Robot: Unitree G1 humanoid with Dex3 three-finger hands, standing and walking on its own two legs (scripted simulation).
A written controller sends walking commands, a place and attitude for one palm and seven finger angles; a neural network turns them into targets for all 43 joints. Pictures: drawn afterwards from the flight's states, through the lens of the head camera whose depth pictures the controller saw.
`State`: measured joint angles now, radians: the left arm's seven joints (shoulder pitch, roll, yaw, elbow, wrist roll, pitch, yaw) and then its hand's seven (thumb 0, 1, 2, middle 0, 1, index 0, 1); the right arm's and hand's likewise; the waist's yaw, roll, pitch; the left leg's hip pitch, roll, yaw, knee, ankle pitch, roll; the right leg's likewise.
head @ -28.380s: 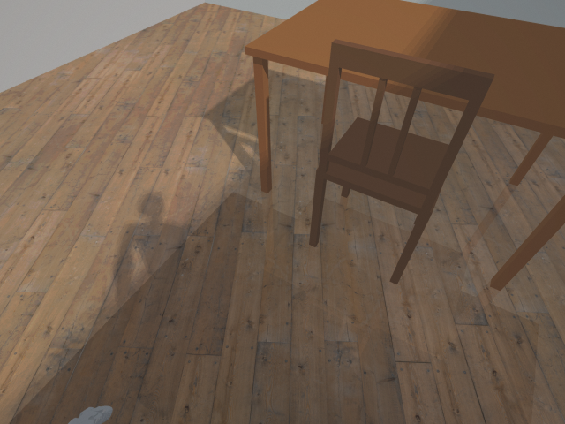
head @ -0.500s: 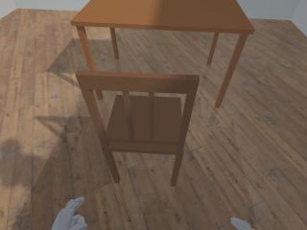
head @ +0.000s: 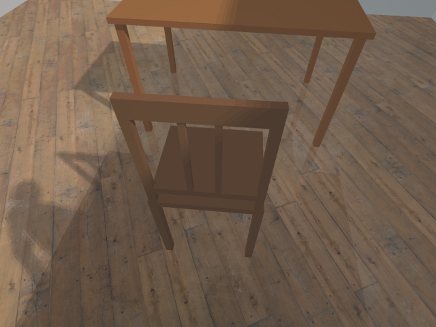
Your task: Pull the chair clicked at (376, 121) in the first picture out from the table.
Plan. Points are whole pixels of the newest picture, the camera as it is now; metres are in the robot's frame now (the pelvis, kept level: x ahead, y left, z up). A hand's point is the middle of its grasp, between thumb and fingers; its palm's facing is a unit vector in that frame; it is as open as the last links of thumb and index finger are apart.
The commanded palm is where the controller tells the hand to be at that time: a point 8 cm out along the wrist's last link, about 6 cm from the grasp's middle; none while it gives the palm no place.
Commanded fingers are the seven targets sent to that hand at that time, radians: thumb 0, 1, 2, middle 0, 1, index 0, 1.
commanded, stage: let the arm hang, fingers relaxed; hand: left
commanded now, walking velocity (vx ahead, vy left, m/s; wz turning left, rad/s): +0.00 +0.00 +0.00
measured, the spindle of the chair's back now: (186, 159) +0.55 +0.13 -0.10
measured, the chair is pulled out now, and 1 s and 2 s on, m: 0.59 0.59 0.59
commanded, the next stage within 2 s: look to check the result in 0.40 s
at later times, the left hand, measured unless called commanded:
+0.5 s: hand out of the picture +0.01 +0.15 -0.17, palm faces +0.02 -0.98 -0.18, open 7.4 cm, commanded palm none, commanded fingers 0.00 0.90 0.90 -0.20 -0.30 -0.20 -0.30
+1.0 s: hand out of the picture +0.01 +0.15 -0.17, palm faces +0.03 -0.98 -0.17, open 7.3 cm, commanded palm none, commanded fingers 0.00 0.90 0.90 -0.20 -0.30 -0.20 -0.30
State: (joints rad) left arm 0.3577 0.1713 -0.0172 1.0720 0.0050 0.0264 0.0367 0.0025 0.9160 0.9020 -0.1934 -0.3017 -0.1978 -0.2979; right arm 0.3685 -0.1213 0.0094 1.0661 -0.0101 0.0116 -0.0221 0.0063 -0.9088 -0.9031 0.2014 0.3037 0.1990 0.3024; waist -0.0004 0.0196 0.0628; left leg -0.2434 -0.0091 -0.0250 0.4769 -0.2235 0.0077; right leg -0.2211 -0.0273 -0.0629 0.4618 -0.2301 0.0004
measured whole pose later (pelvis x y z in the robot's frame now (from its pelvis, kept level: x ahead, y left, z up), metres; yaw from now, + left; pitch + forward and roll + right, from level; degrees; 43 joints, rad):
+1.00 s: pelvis +0.02 -0.01 +0.00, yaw +0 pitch -1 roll +0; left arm 0.31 0.13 -0.02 1.06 0.00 0.01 0.04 0.01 0.91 0.90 -0.19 -0.30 -0.20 -0.30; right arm 0.32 -0.11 0.01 1.08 -0.01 0.00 -0.04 0.01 -0.91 -0.90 0.20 0.30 0.20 0.30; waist 0.00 0.00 0.07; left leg -0.20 0.00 -0.03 0.45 -0.24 -0.01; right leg -0.18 -0.02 -0.07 0.44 -0.25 -0.01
